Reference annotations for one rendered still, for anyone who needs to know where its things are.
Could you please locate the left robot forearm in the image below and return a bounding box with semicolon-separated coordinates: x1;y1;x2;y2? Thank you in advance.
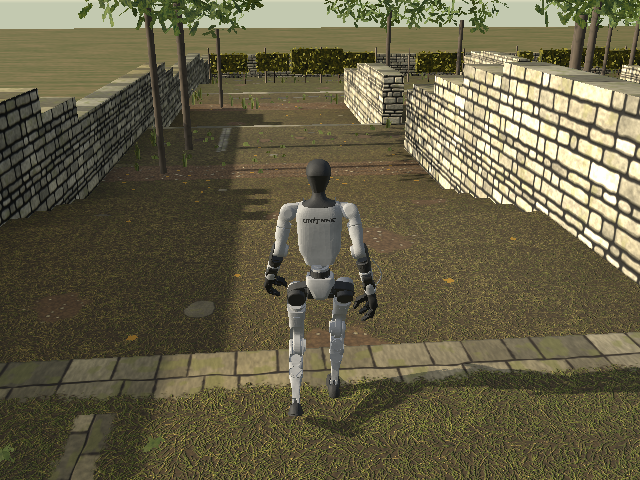
265;242;283;280

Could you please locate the right robot upper arm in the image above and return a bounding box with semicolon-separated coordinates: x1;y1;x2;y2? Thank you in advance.
340;202;366;259

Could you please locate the left robot hand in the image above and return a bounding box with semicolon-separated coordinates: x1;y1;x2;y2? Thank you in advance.
264;276;287;296

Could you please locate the left robot upper arm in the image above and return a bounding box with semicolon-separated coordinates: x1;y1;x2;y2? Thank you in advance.
273;202;298;257

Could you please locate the right robot foot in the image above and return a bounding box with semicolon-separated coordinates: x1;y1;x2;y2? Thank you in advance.
326;373;340;398

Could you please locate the right robot thigh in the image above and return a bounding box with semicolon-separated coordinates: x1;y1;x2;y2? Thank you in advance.
329;277;355;338

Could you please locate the right robot hand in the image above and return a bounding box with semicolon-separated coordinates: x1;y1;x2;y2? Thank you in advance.
353;292;378;321

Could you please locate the right robot forearm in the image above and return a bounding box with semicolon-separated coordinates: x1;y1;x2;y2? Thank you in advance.
356;243;376;295

